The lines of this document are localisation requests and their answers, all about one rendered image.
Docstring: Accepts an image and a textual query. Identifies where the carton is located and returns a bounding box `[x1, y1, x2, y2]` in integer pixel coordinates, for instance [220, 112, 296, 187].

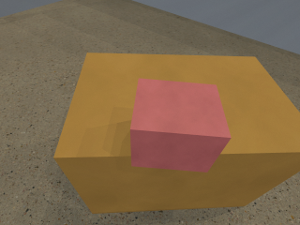
[130, 78, 232, 173]

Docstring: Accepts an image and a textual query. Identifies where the pedestal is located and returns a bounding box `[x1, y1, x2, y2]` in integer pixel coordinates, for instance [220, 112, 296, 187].
[53, 52, 300, 214]

